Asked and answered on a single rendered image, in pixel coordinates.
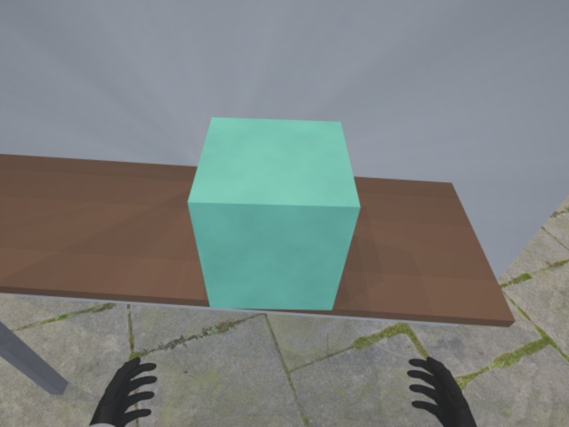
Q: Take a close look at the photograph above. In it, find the carton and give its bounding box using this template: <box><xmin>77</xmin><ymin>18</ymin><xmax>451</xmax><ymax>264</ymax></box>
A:
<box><xmin>188</xmin><ymin>117</ymin><xmax>361</xmax><ymax>310</ymax></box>

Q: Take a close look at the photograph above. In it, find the robot left hand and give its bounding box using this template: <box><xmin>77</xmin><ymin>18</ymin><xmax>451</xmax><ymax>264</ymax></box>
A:
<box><xmin>89</xmin><ymin>357</ymin><xmax>157</xmax><ymax>427</ymax></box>

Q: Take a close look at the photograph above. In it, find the table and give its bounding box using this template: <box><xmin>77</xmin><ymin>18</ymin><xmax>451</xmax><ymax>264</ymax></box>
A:
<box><xmin>0</xmin><ymin>154</ymin><xmax>515</xmax><ymax>395</ymax></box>

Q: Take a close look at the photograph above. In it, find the robot right hand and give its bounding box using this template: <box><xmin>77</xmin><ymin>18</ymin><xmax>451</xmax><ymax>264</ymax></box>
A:
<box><xmin>407</xmin><ymin>357</ymin><xmax>477</xmax><ymax>427</ymax></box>

